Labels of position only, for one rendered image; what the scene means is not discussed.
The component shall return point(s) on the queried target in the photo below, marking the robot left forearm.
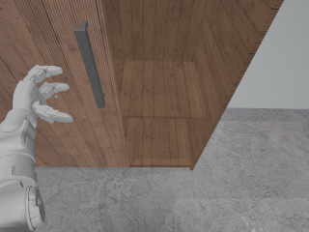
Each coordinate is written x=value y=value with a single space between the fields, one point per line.
x=18 y=150

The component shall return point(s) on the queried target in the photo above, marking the robot right hand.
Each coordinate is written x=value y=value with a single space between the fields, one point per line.
x=252 y=226

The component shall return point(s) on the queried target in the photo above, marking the handle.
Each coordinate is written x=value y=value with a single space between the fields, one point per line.
x=84 y=44

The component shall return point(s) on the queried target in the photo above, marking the robot left upper arm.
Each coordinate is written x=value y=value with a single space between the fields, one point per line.
x=21 y=210

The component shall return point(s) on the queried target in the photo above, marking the robot left hand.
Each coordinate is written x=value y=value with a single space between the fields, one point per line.
x=27 y=94

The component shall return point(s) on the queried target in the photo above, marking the wardrobe door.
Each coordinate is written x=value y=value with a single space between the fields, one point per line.
x=41 y=32

